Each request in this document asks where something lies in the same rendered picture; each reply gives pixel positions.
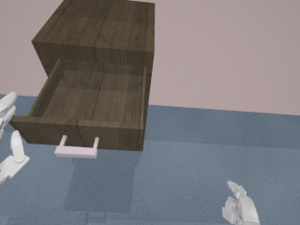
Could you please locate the drawer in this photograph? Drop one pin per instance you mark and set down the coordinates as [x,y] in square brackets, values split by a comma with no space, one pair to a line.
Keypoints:
[85,100]

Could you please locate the cabinet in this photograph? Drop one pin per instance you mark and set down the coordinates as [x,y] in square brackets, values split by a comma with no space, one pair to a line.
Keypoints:
[103,31]

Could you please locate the handle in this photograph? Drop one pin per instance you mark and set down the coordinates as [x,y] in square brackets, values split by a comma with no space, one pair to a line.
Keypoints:
[76,152]

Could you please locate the robot left hand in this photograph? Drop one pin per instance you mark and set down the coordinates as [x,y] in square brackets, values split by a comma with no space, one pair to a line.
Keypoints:
[12,164]

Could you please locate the robot right hand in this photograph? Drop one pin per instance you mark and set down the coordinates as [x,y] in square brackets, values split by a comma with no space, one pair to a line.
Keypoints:
[237,212]

